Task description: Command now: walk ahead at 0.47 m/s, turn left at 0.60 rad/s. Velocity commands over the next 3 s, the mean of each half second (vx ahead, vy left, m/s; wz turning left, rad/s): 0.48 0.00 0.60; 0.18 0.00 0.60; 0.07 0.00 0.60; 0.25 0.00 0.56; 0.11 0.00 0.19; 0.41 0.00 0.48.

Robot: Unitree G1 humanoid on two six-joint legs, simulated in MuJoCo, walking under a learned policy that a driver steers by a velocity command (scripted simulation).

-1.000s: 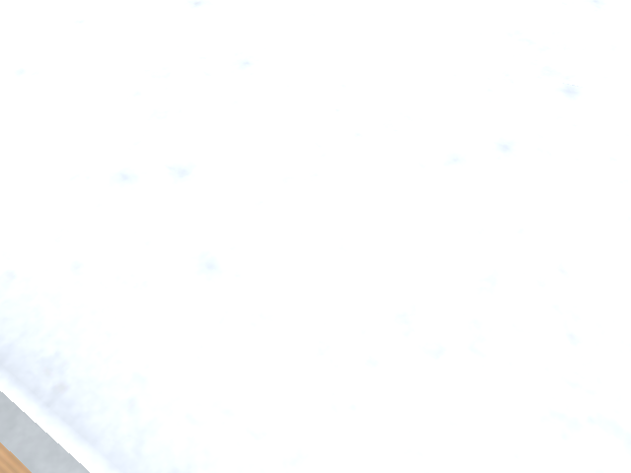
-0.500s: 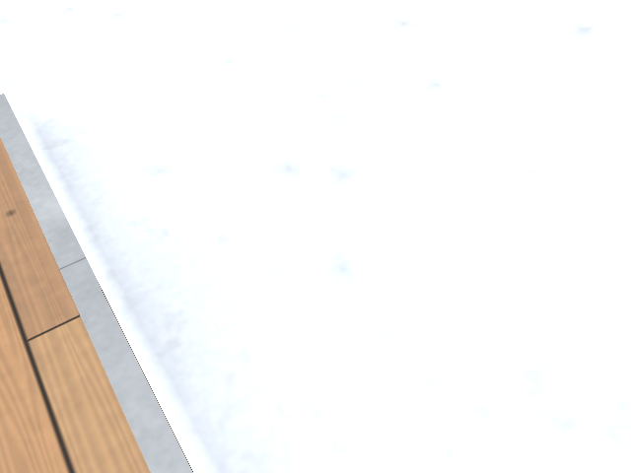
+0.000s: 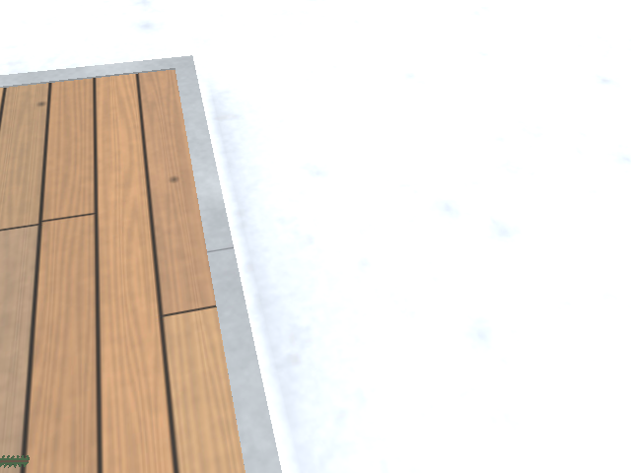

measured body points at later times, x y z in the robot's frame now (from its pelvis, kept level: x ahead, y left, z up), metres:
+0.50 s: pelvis +0.32 +0.06 +0.01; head +0.36 +0.09 +0.46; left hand +0.56 +0.34 -0.01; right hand +0.26 -0.22 -0.09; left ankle +0.02 +0.04 -0.66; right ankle +0.53 +0.03 -0.70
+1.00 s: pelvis +0.58 +0.13 +0.00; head +0.61 +0.15 +0.44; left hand +0.48 +0.40 -0.12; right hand +0.89 +0.11 -0.07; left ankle +0.62 +0.23 -0.67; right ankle +0.56 +0.00 -0.64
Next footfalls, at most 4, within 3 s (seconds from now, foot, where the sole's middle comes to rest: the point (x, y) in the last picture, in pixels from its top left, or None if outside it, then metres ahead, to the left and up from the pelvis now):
0.56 right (306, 472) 0.54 0.05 -0.82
0.92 left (211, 392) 0.66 0.26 -0.71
1.42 right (306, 360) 0.81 0.06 -0.82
1.90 left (173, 341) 0.78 0.36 -0.71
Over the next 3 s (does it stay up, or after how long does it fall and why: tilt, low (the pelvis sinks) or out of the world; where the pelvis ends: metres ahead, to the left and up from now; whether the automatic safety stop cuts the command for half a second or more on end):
stays up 0.85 0.58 0.04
